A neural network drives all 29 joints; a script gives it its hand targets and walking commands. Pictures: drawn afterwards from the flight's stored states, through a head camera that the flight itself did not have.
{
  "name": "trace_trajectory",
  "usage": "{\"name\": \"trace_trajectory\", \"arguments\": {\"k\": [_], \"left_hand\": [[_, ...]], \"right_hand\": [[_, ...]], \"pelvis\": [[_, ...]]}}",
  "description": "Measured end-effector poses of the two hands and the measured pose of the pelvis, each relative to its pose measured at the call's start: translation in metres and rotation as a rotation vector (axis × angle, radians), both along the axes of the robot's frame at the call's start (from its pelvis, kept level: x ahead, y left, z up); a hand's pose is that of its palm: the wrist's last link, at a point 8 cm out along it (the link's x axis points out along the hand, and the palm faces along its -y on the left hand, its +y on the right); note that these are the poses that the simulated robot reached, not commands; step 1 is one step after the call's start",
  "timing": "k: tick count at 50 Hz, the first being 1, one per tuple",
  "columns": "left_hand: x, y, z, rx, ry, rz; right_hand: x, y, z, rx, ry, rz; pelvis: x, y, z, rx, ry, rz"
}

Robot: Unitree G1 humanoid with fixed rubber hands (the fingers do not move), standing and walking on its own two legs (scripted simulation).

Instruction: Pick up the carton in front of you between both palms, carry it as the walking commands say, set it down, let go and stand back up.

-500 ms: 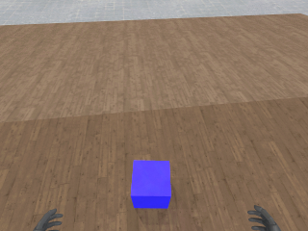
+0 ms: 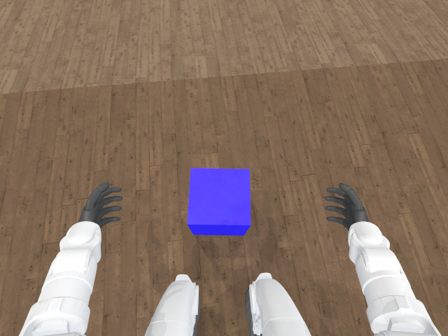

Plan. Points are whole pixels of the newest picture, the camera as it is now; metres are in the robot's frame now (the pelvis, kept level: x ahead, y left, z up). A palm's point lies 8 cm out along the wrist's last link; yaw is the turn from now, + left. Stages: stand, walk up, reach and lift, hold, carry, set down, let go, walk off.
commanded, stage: reach and lift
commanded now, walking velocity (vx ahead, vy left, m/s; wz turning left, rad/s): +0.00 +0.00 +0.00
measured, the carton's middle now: (219, 204) +0.46 +0.01 -0.59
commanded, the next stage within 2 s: none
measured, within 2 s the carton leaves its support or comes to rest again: neither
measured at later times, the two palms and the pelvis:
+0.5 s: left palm (139, 153) +0.48 +0.20 -0.15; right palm (300, 157) +0.46 -0.18 -0.15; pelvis -0.07 +0.00 -0.06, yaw +0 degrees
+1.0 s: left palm (158, 189) +0.46 +0.20 -0.39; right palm (281, 191) +0.45 -0.19 -0.39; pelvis -0.07 +0.00 -0.23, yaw -1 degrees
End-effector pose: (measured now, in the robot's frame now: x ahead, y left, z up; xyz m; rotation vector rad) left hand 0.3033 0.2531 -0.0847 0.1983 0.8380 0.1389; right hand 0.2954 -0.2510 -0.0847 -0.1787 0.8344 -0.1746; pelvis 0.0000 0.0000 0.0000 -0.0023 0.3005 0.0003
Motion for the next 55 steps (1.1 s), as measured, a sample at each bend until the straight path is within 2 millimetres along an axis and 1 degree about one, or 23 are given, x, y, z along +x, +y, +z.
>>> {"name": "trace_trajectory", "arguments": {"k": [3,7,12,16,21,25,28,31,35,40,44,47,51,55], "left_hand": [[0.021,-0.006,-0.013,-0.020,-0.026,0.002],[0.050,-0.015,-0.026,-0.044,-0.069,-0.001],[0.087,-0.025,-0.036,-0.071,-0.117,0.000],[0.117,-0.034,-0.043,-0.099,-0.141,0.003],[0.154,-0.047,-0.054,-0.130,-0.174,-0.003],[0.174,-0.054,-0.068,-0.136,-0.193,-0.010],[0.180,-0.057,-0.084,-0.137,-0.192,-0.009],[0.180,-0.058,-0.104,-0.136,-0.184,-0.001],[0.175,-0.058,-0.140,-0.131,-0.167,0.012],[0.165,-0.058,-0.200,-0.122,-0.146,0.024],[0.159,-0.056,-0.249,-0.115,-0.148,0.027],[0.157,-0.054,-0.281,-0.112,-0.157,0.027],[0.157,-0.053,-0.313,-0.111,-0.172,0.026],[0.159,-0.054,-0.338,-0.113,-0.167,0.026]], "right_hand": [[0.020,0.008,-0.013,0.022,-0.030,-0.012],[0.047,0.018,-0.027,0.043,-0.072,-0.022],[0.083,0.031,-0.038,0.063,-0.116,-0.026],[0.114,0.042,-0.045,0.086,-0.141,-0.032],[0.150,0.058,-0.056,0.111,-0.174,-0.030],[0.169,0.066,-0.070,0.115,-0.194,-0.028],[0.174,0.069,-0.085,0.118,-0.195,-0.033],[0.175,0.069,-0.106,0.119,-0.187,-0.040],[0.170,0.069,-0.142,0.117,-0.169,-0.046],[0.161,0.066,-0.200,0.109,-0.148,-0.050],[0.157,0.063,-0.248,0.104,-0.149,-0.048],[0.155,0.061,-0.280,0.101,-0.156,-0.043],[0.154,0.061,-0.313,0.103,-0.166,-0.037],[0.155,0.063,-0.339,0.110,-0.161,-0.040]], "pelvis": [[-0.010,0.000,-0.011,-0.001,0.076,-0.004],[-0.027,0.001,-0.023,-0.002,0.159,-0.006],[-0.050,0.002,-0.037,-0.002,0.243,-0.005],[-0.064,0.002,-0.048,-0.003,0.304,-0.004],[-0.071,0.003,-0.060,-0.005,0.378,-0.001],[-0.068,0.003,-0.064,-0.008,0.434,0.000],[-0.061,0.003,-0.066,-0.008,0.476,0.000],[-0.052,0.003,-0.072,-0.008,0.522,-0.002],[-0.043,0.003,-0.092,-0.007,0.589,-0.004],[-0.042,0.003,-0.132,-0.007,0.645,-0.006],[-0.049,0.003,-0.172,-0.008,0.652,-0.006],[-0.057,0.002,-0.203,-0.008,0.633,-0.007],[-0.070,0.002,-0.241,-0.009,0.585,-0.009],[-0.083,0.002,-0.271,-0.009,0.529,-0.010]]}}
